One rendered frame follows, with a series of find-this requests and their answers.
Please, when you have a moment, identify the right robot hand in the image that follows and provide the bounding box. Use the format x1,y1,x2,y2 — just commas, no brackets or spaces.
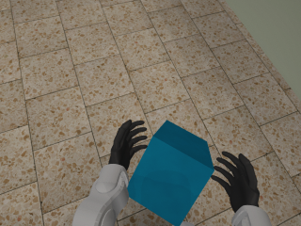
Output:
211,151,260,213

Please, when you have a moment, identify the left robot hand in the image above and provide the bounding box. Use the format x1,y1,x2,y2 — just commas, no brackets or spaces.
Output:
108,120,148,170

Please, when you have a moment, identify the carton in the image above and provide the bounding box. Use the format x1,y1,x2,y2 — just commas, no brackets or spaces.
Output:
127,120,214,226

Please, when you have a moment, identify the left robot forearm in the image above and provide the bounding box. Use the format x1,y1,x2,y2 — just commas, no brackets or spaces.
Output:
72,164,129,226

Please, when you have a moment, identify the right robot forearm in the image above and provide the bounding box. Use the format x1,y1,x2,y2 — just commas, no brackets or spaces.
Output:
231,205,272,226

